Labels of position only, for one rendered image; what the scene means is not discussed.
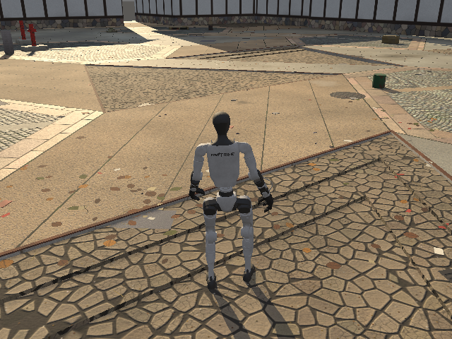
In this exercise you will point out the robot torso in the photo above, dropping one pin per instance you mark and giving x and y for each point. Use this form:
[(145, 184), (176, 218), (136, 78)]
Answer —
[(223, 162)]

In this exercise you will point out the right robot thigh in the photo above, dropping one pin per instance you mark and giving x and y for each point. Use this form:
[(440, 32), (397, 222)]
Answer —
[(245, 210)]

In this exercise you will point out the robot right forearm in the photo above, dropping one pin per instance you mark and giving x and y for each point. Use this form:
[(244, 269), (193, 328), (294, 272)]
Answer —
[(261, 185)]

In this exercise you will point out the robot right hand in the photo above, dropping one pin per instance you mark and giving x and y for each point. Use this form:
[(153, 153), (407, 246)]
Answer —
[(268, 201)]

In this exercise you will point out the robot left forearm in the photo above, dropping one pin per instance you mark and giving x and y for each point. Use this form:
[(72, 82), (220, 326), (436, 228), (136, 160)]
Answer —
[(194, 184)]

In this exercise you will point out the robot left upper arm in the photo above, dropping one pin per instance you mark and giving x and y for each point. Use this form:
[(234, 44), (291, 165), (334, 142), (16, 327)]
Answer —
[(200, 151)]

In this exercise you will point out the robot left hand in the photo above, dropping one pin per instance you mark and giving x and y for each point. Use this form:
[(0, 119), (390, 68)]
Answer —
[(191, 193)]

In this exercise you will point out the robot right upper arm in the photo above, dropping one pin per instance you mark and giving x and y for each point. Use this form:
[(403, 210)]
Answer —
[(249, 159)]

